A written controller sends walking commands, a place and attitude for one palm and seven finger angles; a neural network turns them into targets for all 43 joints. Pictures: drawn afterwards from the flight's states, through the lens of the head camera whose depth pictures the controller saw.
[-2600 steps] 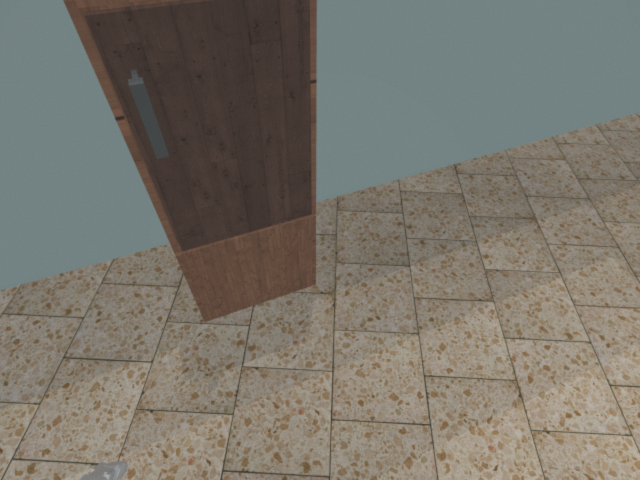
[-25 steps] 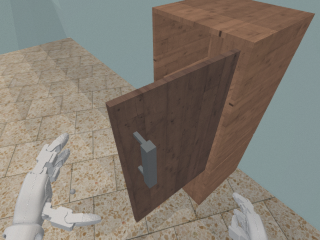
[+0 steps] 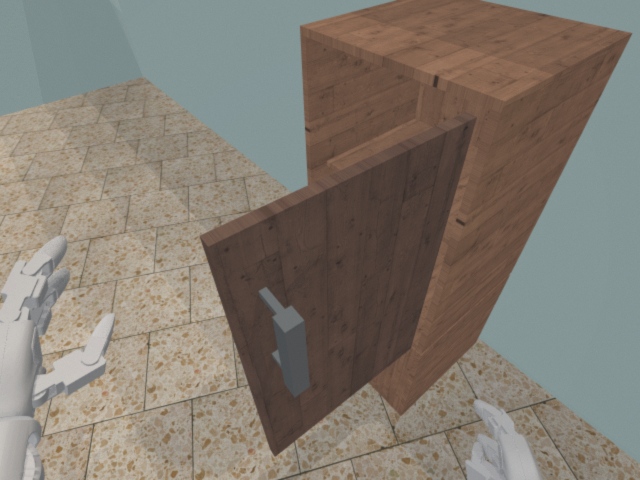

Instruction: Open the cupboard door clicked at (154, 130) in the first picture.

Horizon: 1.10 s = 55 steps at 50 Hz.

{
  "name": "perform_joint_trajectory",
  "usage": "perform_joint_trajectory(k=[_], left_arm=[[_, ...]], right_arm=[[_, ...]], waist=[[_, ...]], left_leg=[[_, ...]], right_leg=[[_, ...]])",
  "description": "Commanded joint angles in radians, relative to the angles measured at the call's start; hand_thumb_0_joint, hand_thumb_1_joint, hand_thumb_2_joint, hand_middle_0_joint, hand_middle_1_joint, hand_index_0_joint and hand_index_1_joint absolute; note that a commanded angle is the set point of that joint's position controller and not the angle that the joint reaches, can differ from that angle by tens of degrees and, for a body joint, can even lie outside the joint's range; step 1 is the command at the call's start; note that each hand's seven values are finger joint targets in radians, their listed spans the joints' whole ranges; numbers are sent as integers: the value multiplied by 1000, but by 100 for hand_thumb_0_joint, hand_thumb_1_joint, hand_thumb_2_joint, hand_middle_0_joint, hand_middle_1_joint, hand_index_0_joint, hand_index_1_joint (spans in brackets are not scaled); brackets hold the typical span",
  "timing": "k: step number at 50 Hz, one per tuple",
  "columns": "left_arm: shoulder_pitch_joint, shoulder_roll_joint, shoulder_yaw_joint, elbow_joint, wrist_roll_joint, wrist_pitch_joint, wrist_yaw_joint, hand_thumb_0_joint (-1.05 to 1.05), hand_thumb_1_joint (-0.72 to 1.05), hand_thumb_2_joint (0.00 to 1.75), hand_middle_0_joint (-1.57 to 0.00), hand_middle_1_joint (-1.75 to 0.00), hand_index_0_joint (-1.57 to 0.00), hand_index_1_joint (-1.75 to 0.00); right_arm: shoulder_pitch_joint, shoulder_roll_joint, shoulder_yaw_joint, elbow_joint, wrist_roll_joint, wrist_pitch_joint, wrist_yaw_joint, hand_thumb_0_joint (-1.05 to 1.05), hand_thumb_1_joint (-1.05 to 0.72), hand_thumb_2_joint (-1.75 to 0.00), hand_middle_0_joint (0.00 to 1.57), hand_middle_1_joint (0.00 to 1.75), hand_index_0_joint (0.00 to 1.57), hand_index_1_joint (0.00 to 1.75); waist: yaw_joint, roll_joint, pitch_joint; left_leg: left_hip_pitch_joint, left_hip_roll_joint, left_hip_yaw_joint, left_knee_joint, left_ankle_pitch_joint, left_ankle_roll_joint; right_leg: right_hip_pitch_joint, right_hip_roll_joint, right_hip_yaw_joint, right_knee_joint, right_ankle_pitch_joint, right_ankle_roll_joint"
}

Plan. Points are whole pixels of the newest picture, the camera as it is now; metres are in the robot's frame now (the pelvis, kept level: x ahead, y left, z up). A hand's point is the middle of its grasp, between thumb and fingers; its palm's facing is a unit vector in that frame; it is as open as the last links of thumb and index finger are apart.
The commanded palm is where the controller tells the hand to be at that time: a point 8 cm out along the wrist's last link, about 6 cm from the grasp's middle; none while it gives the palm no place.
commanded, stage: draw the hand back to the body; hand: left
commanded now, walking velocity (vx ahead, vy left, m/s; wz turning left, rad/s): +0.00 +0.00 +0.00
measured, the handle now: (283, 342) +0.26 +0.09 +0.07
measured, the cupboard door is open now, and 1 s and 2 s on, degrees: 88 88 88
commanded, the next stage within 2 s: step back with the hand held close in 0.42 s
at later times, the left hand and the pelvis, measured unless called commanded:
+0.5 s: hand (85, 346) +0.18 +0.25 +0.15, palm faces +0.45 -0.80 -0.39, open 7.5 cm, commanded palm +0.13 +0.29 +0.17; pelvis +0.00 -0.01 +0.00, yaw +0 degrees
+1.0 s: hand (42, 388) +0.14 +0.27 +0.15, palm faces +0.36 -0.78 -0.51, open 7.4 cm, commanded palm +0.08 +0.31 +0.17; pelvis -0.06 +0.01 +0.00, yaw -1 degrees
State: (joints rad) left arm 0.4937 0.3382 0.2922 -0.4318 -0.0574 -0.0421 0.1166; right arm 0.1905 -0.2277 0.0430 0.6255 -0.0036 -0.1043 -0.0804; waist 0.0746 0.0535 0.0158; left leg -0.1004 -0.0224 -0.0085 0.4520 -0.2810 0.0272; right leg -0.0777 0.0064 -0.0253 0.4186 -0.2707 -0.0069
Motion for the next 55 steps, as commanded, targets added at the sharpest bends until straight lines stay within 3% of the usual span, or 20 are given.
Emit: perform_joint_trajectory(k=[1,2,6,12,17,20,26,27,28,29,32,35,36,39,40,47,50,53,55], left_arm=[[-116,196,159,-196,-9,-68,18,0,87,88,-20,-30,-20,-30],[-125,204,173,-191,-12,-71,19,0,90,90,-20,-30,-20,-30],[-90,148,120,-152,-14,-63,5,0,90,90,-20,-30,-20,-30],[-108,194,158,-198,-11,-73,10,0,90,90,-20,-30,-20,-30],[-122,194,158,-192,-11,-74,11,0,90,90,-20,-30,-20,-30],[-115,183,150,-164,-13,-72,9,0,90,90,-20,-30,-20,-30],[-128,184,148,-178,-11,-80,10,0,90,90,-20,-30,-20,-30],[-200,214,166,-212,-11,-87,15,0,90,90,-20,-30,-20,-30],[-277,346,300,-244,-7,-129,22,0,90,90,-20,-30,-20,-30],[-143,250,234,-127,-9,-129,10,0,90,90,-20,-30,-20,-30],[-30,192,176,-141,1,-138,-1,0,90,90,-20,-30,-20,-30],[9,207,186,-187,4,-144,6,0,90,90,-20,-30,-20,-30],[26,223,204,-196,4,-143,11,0,90,90,-20,-30,-20,-30],[39,253,233,-245,2,-148,21,0,90,90,-20,-30,-20,-30],[34,270,245,-253,2,-150,26,0,90,90,-20,-30,-20,-30],[67,261,256,-277,11,-172,41,0,90,90,-20,-30,-20,-30],[50,254,260,-274,23,-185,44,0,90,90,-20,-30,-20,-30],[31,239,258,-261,36,-196,45,0,90,90,-20,-30,-20,-30],[8,245,263,-270,44,-204,46,0,90,90,-20,-30,-20,-30]], right_arm=[[-134,-95,-45,-157,3,-42,-12,0,-90,-90,20,30,20,30],[-132,-96,-46,-155,3,-40,-11,0,-90,-90,20,30,20,30],[-135,-101,-52,-157,5,-27,-1,0,-90,-90,20,30,20,30],[-141,-99,-55,-160,3,-29,-4,0,-90,-90,20,30,20,30],[-142,-94,-52,-152,4,-33,-7,0,-90,-90,20,30,20,30],[-146,-95,-53,-148,4,-33,-8,0,-90,-90,20,30,20,30],[-148,-94,-54,-144,4,-41,-7,0,-90,-90,20,30,20,30],[-151,-95,-52,-144,4,-44,-8,0,-90,-90,20,30,20,30],[-130,-114,-55,-179,17,-25,-5,0,-90,-90,20,30,20,30],[-132,-100,-58,-157,10,-8,-7,0,-90,-90,20,30,20,30],[-125,-111,-70,-177,7,20,-2,0,-90,-90,20,30,20,30],[-122,-118,-80,-189,7,37,-6,0,-90,-90,20,30,20,30],[-115,-116,-83,-198,10,42,-7,0,-90,-90,20,30,20,30],[-114,-114,-91,-216,15,53,-11,0,-90,-90,20,30,20,30],[-122,-115,-93,-213,16,54,-16,0,-90,-90,20,30,20,30],[-106,-119,-97,-231,18,41,-20,0,-90,-90,20,30,20,30],[-108,-132,-99,-234,14,26,-21,0,-90,-90,20,30,20,30],[-89,-133,-100,-239,15,13,-16,0,-90,-90,20,30,20,30],[-80,-139,-106,-237,14,6,-15,0,-90,-90,20,30,20,30]], waist=[[0,22,-64],[1,5,-74],[-5,-5,-51],[2,-13,-95],[-1,29,-70],[-1,-11,-54],[-2,19,-60],[-5,2,-70],[-48,-28,10],[-53,-89,6],[-57,-23,-66],[-58,4,-132],[-57,-16,-156],[-59,-50,-181],[-58,-12,-178],[-57,26,-152],[-59,73,-101],[-67,33,-63],[-71,4,-50]], left_leg=[[12,36,-5,-68,334,-8],[12,35,-6,-72,331,-8],[14,39,-4,-78,341,-5],[31,35,2,-71,344,0],[30,32,3,-77,310,-2],[25,33,2,-79,300,1],[30,32,1,-87,270,0],[31,30,-2,-90,262,1],[-43,50,-36,-53,212,20],[-41,47,-45,-27,204,21],[-32,60,-32,-20,285,13],[-41,81,-40,-26,389,10],[-42,87,-41,-26,412,8],[-80,91,-43,-14,389,8],[-89,92,-46,-16,382,11],[-245,125,-97,-75,202,30],[-404,147,-130,-133,-31,54],[-532,151,-146,-142,-253,70],[-542,130,-138,-89,-309,68]], right_leg=[[12,-12,6,-54,275,-18],[21,-13,2,-54,275,-18],[13,-12,2,-63,277,-14],[29,-13,8,-64,299,-13],[14,-14,12,-79,268,-15],[10,-12,12,-86,261,-15],[7,-13,15,-92,228,-13],[10,-12,13,-93,222,-13],[-92,-58,112,-146,269,-11],[-103,-84,111,-150,281,-14],[-92,-94,90,-108,338,-10],[-63,-88,64,-55,382,-3],[-55,-82,63,-37,395,0],[-50,-83,75,-14,410,2],[-56,-90,78,-6,411,-1],[-39,-56,76,62,242,7],[2,-41,77,114,141,9],[21,-42,97,142,58,10],[-27,-64,133,93,-29,-2]])
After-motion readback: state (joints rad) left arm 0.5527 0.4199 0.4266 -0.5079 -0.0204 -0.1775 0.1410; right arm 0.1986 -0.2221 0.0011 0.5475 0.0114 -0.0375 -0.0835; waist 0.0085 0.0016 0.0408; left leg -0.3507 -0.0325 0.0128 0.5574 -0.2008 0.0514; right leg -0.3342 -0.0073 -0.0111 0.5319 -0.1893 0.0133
